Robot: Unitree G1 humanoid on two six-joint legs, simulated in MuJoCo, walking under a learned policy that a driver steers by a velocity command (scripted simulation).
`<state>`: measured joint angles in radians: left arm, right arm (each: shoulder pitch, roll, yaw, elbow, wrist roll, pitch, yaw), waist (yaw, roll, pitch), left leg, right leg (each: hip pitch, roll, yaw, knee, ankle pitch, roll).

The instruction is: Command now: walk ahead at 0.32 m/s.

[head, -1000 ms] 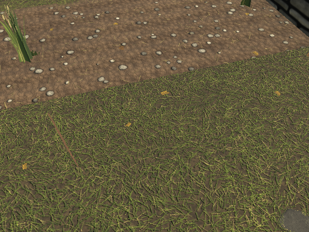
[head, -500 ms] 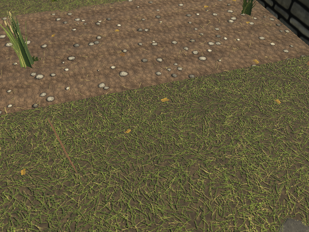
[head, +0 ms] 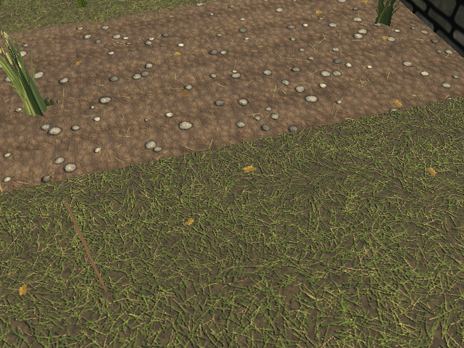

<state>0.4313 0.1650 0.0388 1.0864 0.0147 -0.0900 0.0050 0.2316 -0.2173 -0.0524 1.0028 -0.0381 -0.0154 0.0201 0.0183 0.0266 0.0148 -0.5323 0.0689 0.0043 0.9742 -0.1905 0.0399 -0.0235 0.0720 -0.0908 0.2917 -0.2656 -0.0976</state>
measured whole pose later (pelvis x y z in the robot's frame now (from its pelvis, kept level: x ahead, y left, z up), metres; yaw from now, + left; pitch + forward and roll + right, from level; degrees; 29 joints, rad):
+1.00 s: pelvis +0.41 -0.01 -0.15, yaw +2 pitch +1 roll +0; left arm 0.40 0.17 0.05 1.00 0.02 -0.08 0.01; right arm 0.31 -0.21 -0.07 0.98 -0.04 -0.04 0.04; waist -0.01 0.05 0.00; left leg -0.57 0.02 -0.02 1.05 -0.24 0.08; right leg -0.11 0.02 -0.13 0.34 -0.25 -0.06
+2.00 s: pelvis +0.98 +0.12 -0.25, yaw +36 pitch +2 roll +4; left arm -0.01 0.28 0.05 0.69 0.02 -0.10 -0.02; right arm 0.55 -0.28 -0.06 0.94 -0.03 -0.07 -0.05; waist -0.15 -0.07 -0.02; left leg 0.06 -0.22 -0.30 0.88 -0.80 0.14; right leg -0.40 -0.04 0.07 0.27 0.46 0.00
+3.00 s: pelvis +1.21 +0.19 -0.30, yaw +38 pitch -2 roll +0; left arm 0.32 0.16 0.00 1.09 0.01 -0.01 0.03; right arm 0.27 -0.19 -0.01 1.11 -0.01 -0.01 -0.02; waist -0.01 0.00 0.03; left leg -0.23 -0.03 0.00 0.40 -0.14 0.03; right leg -0.12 0.02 0.00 0.43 -0.27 -0.02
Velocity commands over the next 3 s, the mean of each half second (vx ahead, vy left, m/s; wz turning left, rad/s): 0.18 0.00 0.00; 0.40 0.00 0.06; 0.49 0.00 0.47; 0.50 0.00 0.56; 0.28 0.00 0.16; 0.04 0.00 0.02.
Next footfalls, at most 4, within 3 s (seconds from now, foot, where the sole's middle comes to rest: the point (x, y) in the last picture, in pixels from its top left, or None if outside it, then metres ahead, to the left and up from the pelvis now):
0.34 left None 0.34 0.11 -0.93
0.80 right None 0.41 -0.09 -0.93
1.28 left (226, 312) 0.69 0.09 -0.93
2.00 right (226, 222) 1.17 0.11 -1.08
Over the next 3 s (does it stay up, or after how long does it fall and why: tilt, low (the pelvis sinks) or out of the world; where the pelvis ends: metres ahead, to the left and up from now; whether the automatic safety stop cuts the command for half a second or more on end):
stays up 1.21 0.19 -0.30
